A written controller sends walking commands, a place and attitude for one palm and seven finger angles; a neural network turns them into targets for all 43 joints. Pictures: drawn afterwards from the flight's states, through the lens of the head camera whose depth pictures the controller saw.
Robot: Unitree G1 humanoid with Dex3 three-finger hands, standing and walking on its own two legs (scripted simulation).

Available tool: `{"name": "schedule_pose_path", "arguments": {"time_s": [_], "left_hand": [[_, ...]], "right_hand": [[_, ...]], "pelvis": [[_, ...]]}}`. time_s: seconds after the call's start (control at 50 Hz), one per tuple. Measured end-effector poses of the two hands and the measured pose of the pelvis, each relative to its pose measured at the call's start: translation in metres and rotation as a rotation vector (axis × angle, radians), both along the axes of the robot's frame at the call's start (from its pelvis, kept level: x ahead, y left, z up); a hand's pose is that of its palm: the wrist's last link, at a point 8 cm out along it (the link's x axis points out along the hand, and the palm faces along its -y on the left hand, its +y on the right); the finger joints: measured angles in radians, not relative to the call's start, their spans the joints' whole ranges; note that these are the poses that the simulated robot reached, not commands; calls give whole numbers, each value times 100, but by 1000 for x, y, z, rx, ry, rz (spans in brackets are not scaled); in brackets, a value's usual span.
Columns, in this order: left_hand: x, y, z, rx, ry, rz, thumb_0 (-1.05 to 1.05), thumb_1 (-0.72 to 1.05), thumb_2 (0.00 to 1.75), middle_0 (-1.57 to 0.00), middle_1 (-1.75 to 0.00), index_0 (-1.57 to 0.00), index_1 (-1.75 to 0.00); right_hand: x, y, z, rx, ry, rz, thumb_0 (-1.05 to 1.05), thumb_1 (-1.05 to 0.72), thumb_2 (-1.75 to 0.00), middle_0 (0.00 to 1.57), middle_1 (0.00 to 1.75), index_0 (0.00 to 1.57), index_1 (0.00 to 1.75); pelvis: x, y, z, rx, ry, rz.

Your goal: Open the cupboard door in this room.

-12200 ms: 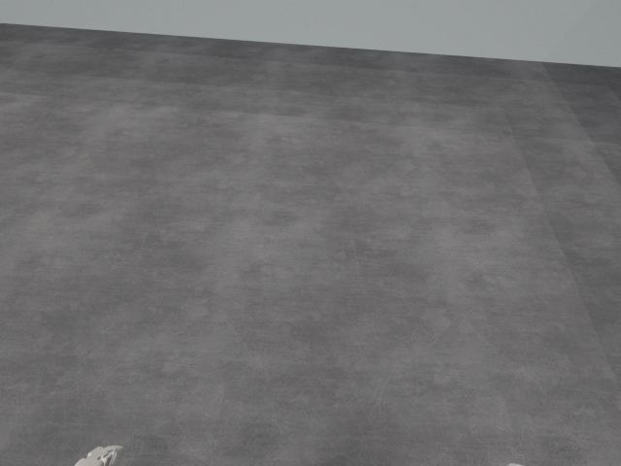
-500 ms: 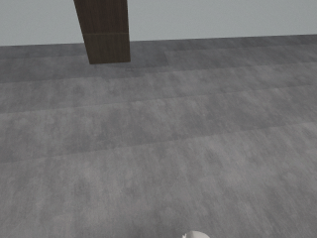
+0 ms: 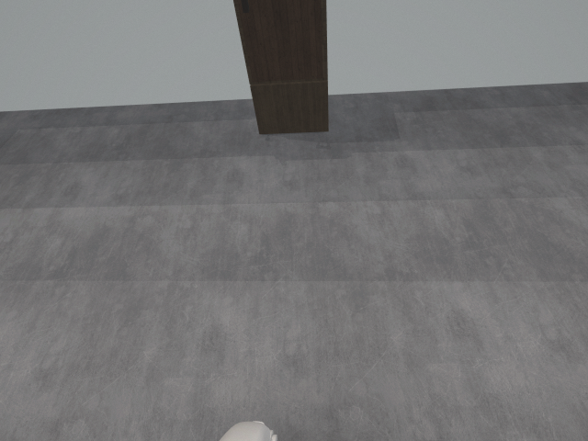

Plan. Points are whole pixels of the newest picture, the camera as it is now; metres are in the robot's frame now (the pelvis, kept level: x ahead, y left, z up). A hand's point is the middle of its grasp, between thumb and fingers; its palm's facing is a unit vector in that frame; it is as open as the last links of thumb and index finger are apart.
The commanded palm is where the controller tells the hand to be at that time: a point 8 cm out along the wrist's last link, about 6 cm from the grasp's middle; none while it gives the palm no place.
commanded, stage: turn or walk to find it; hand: left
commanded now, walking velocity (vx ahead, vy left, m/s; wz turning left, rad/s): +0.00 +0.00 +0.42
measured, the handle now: out of the picture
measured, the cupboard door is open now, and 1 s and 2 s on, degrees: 0 0 0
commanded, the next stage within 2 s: stand and wait in 0.92 s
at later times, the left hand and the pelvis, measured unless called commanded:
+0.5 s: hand out of the picture -0.04 +0.23 -0.18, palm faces +0.29 -0.93 -0.24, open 7.4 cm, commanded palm none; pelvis +0.01 +0.03 -0.01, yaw +13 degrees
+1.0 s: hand out of the picture +0.01 +0.20 -0.16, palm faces +0.41 -0.87 -0.26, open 7.4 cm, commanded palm none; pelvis +0.01 -0.01 +0.00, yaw +26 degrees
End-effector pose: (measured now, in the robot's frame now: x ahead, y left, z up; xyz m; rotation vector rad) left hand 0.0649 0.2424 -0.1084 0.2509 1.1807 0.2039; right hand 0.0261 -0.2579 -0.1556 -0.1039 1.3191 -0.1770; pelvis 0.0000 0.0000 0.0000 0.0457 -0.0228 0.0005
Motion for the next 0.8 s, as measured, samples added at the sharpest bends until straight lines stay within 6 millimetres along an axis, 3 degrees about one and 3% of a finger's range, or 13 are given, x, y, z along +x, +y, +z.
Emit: {"name": "schedule_pose_path", "arguments": {"time_s": [0.1,0.18,0.28,0.38,0.46,0.58,0.7,0.8], "left_hand": [[-48,-8,-5,-14,100,93,0,91,89,-20,-30,-20,-30],[-83,-12,-11,-38,172,161,0,91,89,-20,-30,-20,-30],[-120,-7,-23,-74,245,245,0,91,89,-20,-30,-20,-30],[-143,12,-47,-111,284,317,0,91,89,-20,-30,-20,-30],[-132,28,-48,-107,260,334,0,91,89,-20,-30,-20,-30],[-84,46,-34,-76,87,325,0,91,89,-20,-30,-20,-30],[-40,43,-18,-26,-50,301,0,91,89,-20,-30,-20,-30],[-33,25,-11,15,-107,299,0,91,89,-20,-30,-20,-30]], "right_hand": [[23,-8,3,-11,20,70,1,-91,-90,20,30,20,30],[50,-1,4,-21,21,135,1,-91,-90,20,30,20,30],[98,25,9,-31,-37,232,1,-92,-90,20,30,20,30],[147,65,15,-50,-156,331,1,-91,-90,20,30,20,30],[161,85,27,-48,-213,368,1,-91,-90,20,30,20,30],[156,90,31,-32,-201,390,0,-91,-90,20,30,21,30],[138,68,17,-10,-138,380,1,-91,-90,20,30,21,30],[127,38,-4,-2,-73,374,1,-91,-90,20,30,21,30]], "pelvis": [[4,-6,3,10,3,51],[8,-4,1,7,11,85],[10,7,-4,-9,17,131],[11,26,-17,-28,16,175],[9,31,-11,-40,8,201],[8,29,-4,-53,7,252],[10,12,-6,-48,11,304],[12,-6,-15,-38,7,354]]}}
